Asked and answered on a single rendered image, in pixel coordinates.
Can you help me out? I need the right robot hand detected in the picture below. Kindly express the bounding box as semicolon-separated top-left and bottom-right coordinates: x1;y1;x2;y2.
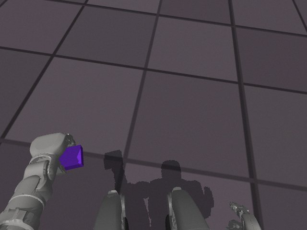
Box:
226;202;261;230

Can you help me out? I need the left robot arm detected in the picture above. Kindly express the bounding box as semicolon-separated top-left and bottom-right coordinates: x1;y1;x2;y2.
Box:
0;153;59;230

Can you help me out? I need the small box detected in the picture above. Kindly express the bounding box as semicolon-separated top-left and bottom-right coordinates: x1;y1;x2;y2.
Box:
59;145;84;170

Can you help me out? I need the left robot hand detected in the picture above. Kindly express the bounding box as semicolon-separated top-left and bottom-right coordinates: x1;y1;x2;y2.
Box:
30;132;76;175

